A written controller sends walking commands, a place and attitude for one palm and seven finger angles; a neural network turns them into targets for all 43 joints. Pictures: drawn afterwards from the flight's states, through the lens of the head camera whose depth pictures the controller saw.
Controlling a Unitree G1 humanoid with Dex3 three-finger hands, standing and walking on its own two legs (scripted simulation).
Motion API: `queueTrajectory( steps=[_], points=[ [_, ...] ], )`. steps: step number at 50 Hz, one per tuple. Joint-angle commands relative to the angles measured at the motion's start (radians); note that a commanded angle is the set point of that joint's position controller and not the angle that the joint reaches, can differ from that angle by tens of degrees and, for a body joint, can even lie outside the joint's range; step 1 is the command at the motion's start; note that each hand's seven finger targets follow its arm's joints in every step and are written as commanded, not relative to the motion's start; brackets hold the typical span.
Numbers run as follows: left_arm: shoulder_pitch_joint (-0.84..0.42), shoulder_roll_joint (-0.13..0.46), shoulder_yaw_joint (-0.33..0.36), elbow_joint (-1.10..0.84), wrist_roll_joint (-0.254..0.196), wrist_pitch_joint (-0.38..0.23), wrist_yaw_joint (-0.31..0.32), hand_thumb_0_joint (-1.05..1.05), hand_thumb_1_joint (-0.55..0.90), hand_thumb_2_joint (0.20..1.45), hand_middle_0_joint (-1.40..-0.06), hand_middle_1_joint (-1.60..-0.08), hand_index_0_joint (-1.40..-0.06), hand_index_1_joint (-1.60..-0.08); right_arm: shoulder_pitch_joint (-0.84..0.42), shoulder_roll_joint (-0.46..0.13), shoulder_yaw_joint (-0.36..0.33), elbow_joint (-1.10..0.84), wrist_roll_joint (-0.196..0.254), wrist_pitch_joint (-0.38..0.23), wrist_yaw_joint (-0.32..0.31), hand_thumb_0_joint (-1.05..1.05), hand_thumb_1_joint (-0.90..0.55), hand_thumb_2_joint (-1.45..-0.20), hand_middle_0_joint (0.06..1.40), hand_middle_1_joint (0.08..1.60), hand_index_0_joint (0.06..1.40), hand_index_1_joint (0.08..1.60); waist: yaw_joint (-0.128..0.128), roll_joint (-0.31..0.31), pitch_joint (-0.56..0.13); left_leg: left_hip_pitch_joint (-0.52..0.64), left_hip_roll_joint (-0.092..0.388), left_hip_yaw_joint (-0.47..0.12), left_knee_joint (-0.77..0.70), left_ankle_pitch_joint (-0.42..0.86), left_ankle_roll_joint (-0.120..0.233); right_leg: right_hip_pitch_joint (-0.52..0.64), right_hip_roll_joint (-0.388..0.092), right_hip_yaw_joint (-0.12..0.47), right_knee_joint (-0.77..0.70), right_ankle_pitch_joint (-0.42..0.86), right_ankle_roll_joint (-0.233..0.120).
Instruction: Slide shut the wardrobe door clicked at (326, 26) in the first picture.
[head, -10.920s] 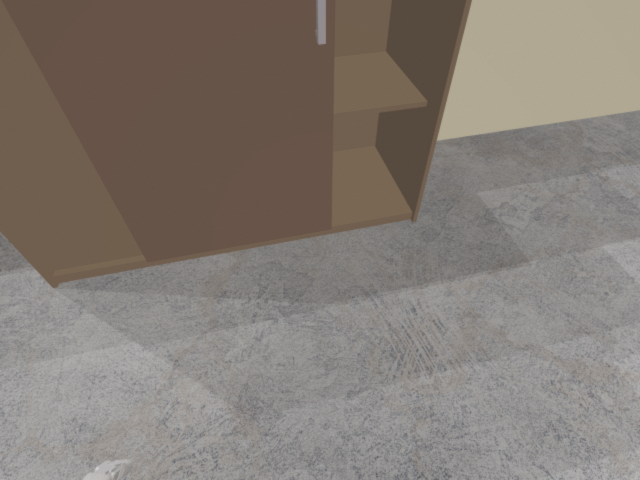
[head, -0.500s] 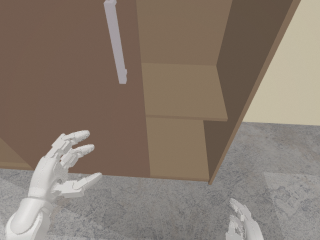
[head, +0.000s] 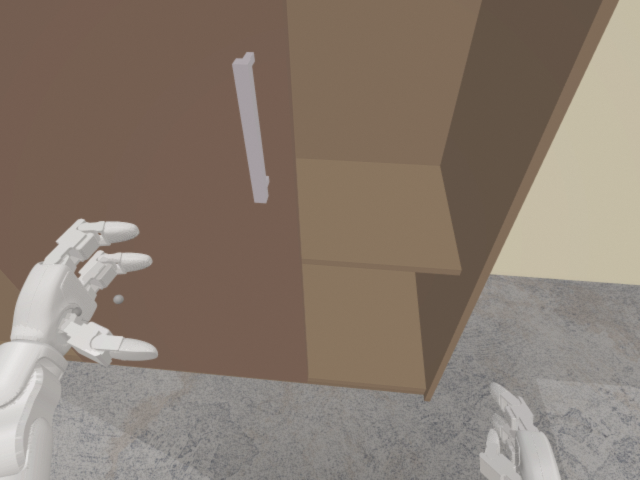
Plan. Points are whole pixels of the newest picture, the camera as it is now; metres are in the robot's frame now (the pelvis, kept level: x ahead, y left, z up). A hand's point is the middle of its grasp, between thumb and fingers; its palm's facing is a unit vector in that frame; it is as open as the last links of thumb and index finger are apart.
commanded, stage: raise the hand with hooked fingers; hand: left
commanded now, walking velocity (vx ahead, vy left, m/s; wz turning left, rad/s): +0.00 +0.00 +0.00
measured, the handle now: (255, 133) +0.54 +0.16 +0.18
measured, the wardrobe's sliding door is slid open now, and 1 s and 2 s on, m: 0.37 0.37 0.37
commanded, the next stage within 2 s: move the hooked fingers beside the handle in 0.84 s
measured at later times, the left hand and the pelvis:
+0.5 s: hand (95, 229) +0.30 +0.28 +0.20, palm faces +0.08 -0.99 -0.07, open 14.0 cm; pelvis +0.01 +0.00 +0.01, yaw -1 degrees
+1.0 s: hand (96, 230) +0.29 +0.27 +0.20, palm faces +0.10 -0.99 -0.07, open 14.0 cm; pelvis +0.01 +0.00 +0.01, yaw -1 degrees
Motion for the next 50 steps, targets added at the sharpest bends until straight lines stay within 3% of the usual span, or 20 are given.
queueTrajectory(
  steps=[1, 4, 8, 10, 12, 15, 17, 20, 21, 26, 29, 32, 34, 35, 37, 39, 41, 43, 48, 50],
  points=[
    [-0.279, 0.241, 0.115, -0.193, -0.025, -0.013, -0.037, 0.0, -0.5, 0.3, -0.3, -1.2, -0.3, -1.2, -0.091, -0.112, -0.031, -0.151, 0.01, -0.045, -0.006, 0.0, -0.9, -0.9, 0.2, 0.3, 0.2, 0.3, -0.004, 0.034, -0.111, -0.002, -0.05, 0.004, -0.15, 0.225, 0.035, 0.128, 0.059, 0.009, -0.107, 0.169, -0.026],
    [-0.325, 0.281, 0.153, -0.17, -0.029, 0.017, -0.045, 0.0, -0.5, 0.3, -0.3, -1.2, -0.3, -1.2, -0.098, -0.111, -0.024, -0.15, 0.008, -0.036, -0.004, 0.0, -0.9, -0.9, 0.2, 0.3, 0.2, 0.3, 0.005, 0.044, -0.111, 0.017, -0.055, 0.003, -0.159, 0.248, 0.034, 0.149, 0.064, 0.012, -0.123, 0.193, -0.03],
    [-0.402, 0.306, 0.169, -0.114, -0.029, 0.051, -0.061, 0.0, -0.5, 0.3, -0.3, -1.2, -0.3, -1.2, -0.111, -0.111, -0.019, -0.147, 0.016, -0.019, -0.007, 0.0, -0.9, -0.9, 0.2, 0.3, 0.2, 0.3, -0.006, -0.005, -0.11, 0.027, -0.051, 0.003, -0.179, 0.229, 0.038, 0.146, 0.061, 0.012, -0.147, 0.17, -0.024],
    [-0.459, 0.334, 0.175, -0.123, -0.028, 0.061, -0.071, 0.0, -0.5, 0.3, -0.3, -1.2, -0.3, -1.2, -0.121, -0.109, -0.016, -0.151, 0.018, -0.012, -0.007, 0.0, -0.9, -0.9, 0.2, 0.3, 0.2, 0.3, -0.004, 0.043, -0.116, 0.041, -0.055, 0.007, -0.188, 0.224, 0.037, 0.158, 0.059, 0.02, -0.16, 0.16, -0.027],
    [-0.486, 0.353, 0.189, -0.12, -0.023, 0.069, -0.075, 0.0, -0.5, 0.3, -0.3, -1.2, -0.3, -1.2, -0.125, -0.109, -0.015, -0.154, 0.019, -0.01, -0.01, 0.0, -0.9, -0.9, 0.2, 0.3, 0.2, 0.3, -0.003, 0.042, -0.156, 0.062, -0.055, 0.005, -0.193, 0.247, 0.038, 0.177, 0.058, 0.016, -0.158, 0.185, -0.027],
    [-0.525, 0.386, 0.211, -0.093, -0.03, 0.087, -0.089, 0.0, -0.5, 0.3, -0.3, -1.2, -0.3, -1.2, -0.13, -0.11, -0.012, -0.152, 0.018, -0.002, -0.007, 0.0, -0.9, -0.9, 0.2, 0.3, 0.2, 0.3, -0.001, 0.035, -0.141, 0.06, -0.055, 0.005, -0.2, 0.257, 0.039, 0.191, 0.057, 0.022, -0.174, 0.201, -0.028],
    [-0.533, 0.409, 0.233, -0.065, -0.029, 0.098, -0.095, 0.0, -0.5, 0.3, -0.3, -1.2, -0.3, -1.2, -0.131, -0.115, -0.017, -0.152, 0.021, 0.002, -0.006, 0.0, -0.9, -0.9, 0.2, 0.3, 0.2, 0.3, 0.003, 0.021, -0.172, 0.067, -0.056, 0.008, -0.2, 0.274, 0.042, 0.206, 0.055, 0.022, -0.171, 0.221, -0.026],
    [-0.463, 0.348, 0.19, 0.021, -0.04, 0.128, -0.116, 0.0, -0.5, 0.3, -0.3, -1.2, -0.3, -1.2, -0.126, -0.115, -0.016, -0.154, 0.025, 0.013, 0.004, 0.0, -0.9, -0.9, 0.2, 0.3, 0.2, 0.3, 0.003, -0.005, -0.112, 0.038, -0.057, 0.011, -0.207, 0.265, 0.038, 0.183, 0.056, 0.019, -0.177, 0.22, -0.027],
    [-0.454, 0.355, 0.199, 0.019, -0.041, 0.13, -0.118, 0.0, -0.5, 0.3, -0.3, -1.2, -0.3, -1.2, -0.127, -0.121, -0.022, -0.159, 0.026, 0.014, 0.006, 0.0, -0.9, -0.9, 0.2, 0.3, 0.2, 0.3, 0.006, -0.022, -0.119, 0.037, -0.055, 0.011, -0.206, 0.261, 0.039, 0.182, 0.054, 0.022, -0.176, 0.216, -0.026],
    [-0.492, 0.398, 0.238, -0.125, -0.033, 0.114, -0.096, 0.0, -0.5, 0.3, -0.3, -1.2, -0.3, -1.2, -0.136, -0.114, -0.027, -0.181, 0.022, 0.018, 0.011, 0.0, -0.9, -0.9, 0.2, 0.3, 0.2, 0.3, 0.014, 0.028, -0.214, 0.089, -0.057, 0.016, -0.203, 0.334, 0.039, 0.219, 0.059, 0.011, -0.157, 0.279, -0.028],
    [-0.486, 0.407, 0.257, -0.134, -0.031, 0.097, -0.074, 0.0, -0.5, 0.3, -0.3, -1.2, -0.3, -1.2, -0.128, -0.111, -0.026, -0.169, 0.015, 0.019, 0.009, 0.0, -0.9, -0.9, 0.2, 0.3, 0.2, 0.3, 0.015, 0.04, -0.178, 0.089, -0.057, 0.017, -0.209, 0.325, 0.037, 0.21, 0.064, 0.011, -0.168, 0.263, -0.031],
    [-0.496, 0.375, 0.226, -0.093, -0.022, 0.103, -0.063, 0.0, -0.5, 0.3, -0.3, -1.2, -0.3, -1.2, -0.129, -0.111, -0.026, -0.16, 0.021, 0.02, 0.001, 0.0, -0.9, -0.9, 0.2, 0.3, 0.2, 0.3, 0.002, 0.062, -0.136, 0.082, -0.054, 0.021, -0.222, 0.274, 0.037, 0.173, 0.061, 0.013, -0.18, 0.213, -0.029],
    [-0.526, 0.377, 0.215, -0.117, -0.017, 0.105, -0.06, 0.0, -0.5, 0.3, -0.3, -1.2, -0.3, -1.2, -0.131, -0.112, -0.024, -0.162, 0.019, 0.021, -0.003, 0.0, -0.9, -0.9, 0.2, 0.3, 0.2, 0.3, 0.002, 0.055, -0.13, 0.084, -0.056, 0.015, -0.225, 0.272, 0.037, 0.183, 0.063, 0.015, -0.186, 0.204, -0.032],
    [-0.537, 0.379, 0.212, -0.14, -0.011, 0.105, -0.061, 0.0, -0.5, 0.3, -0.3, -1.2, -0.3, -1.2, -0.136, -0.111, -0.025, -0.163, 0.02, 0.019, -0.004, 0.0, -0.9, -0.9, 0.2, 0.3, 0.2, 0.3, -0.001, 0.084, -0.156, 0.102, -0.054, 0.017, -0.226, 0.284, 0.037, 0.188, 0.061, 0.014, -0.181, 0.22, -0.031],
    [-0.515, 0.372, 0.212, -0.128, -0.009, 0.11, -0.063, 0.0, -0.5, 0.3, -0.3, -1.2, -0.3, -1.2, -0.131, -0.109, -0.024, -0.164, 0.021, 0.018, -0.007, 0.0, -0.9, -0.9, 0.2, 0.3, 0.2, 0.3, -0.002, 0.051, -0.179, 0.11, -0.053, 0.015, -0.223, 0.303, 0.038, 0.197, 0.063, 0.006, -0.173, 0.241, -0.029],
    [-0.499, 0.362, 0.206, -0.106, -0.017, 0.116, -0.07, 0.0, -0.5, 0.3, -0.3, -1.2, -0.3, -1.2, -0.129, -0.107, -0.019, -0.159, 0.018, 0.022, -0.006, 0.0, -0.9, -0.9, 0.2, 0.3, 0.2, 0.3, 0.002, 0.057, -0.148, 0.097, -0.056, 0.014, -0.223, 0.298, 0.035, 0.196, 0.066, 0.009, -0.182, 0.24, -0.032],
    [-0.492, 0.363, 0.21, -0.081, -0.02, 0.121, -0.073, 0.0, -0.5, 0.3, -0.3, -1.2, -0.3, -1.2, -0.131, -0.111, -0.023, -0.155, 0.021, 0.022, -0.006, 0.0, -0.9, -0.9, 0.2, 0.3, 0.2, 0.3, -0.005, 0.01, -0.146, 0.094, -0.052, 0.012, -0.226, 0.289, 0.039, 0.184, 0.065, 0.006, -0.182, 0.236, -0.027],
    [-0.502, 0.365, 0.208, -0.098, -0.015, 0.123, -0.074, 0.0, -0.5, 0.3, -0.3, -1.2, -0.3, -1.2, -0.137, -0.111, -0.022, -0.157, 0.022, 0.022, -0.005, 0.0, -0.9, -0.9, 0.2, 0.3, 0.2, 0.3, -0.002, 0.051, -0.158, 0.101, -0.052, 0.012, -0.228, 0.299, 0.035, 0.184, 0.064, 0.004, -0.175, 0.242, -0.029],
    [-0.508, 0.362, 0.209, -0.111, -0.017, 0.123, -0.073, 0.0, -0.5, 0.3, -0.3, -1.2, -0.3, -1.2, -0.137, -0.107, -0.023, -0.159, 0.019, 0.025, -0.004, 0.0, -0.9, -0.9, 0.2, 0.3, 0.2, 0.3, -0.003, 0.045, -0.184, 0.117, -0.052, 0.013, -0.219, 0.334, 0.036, 0.193, 0.063, 0.004, -0.17, 0.282, -0.029],
    [-0.552, 0.344, 0.18, -0.071, -0.016, 0.123, -0.072, 0.0, -0.5, 0.3, -0.3, -1.2, -0.3, -1.2, -0.134, -0.108, -0.019, -0.145, 0.02, 0.029, -0.005, 0.0, -0.9, -0.9, 0.2, 0.3, 0.2, 0.3, -0.016, 0.028, -0.133, 0.098, -0.051, 0.012, -0.225, 0.295, 0.034, 0.167, 0.066, 0.004, -0.184, 0.246, -0.027]
  ],
)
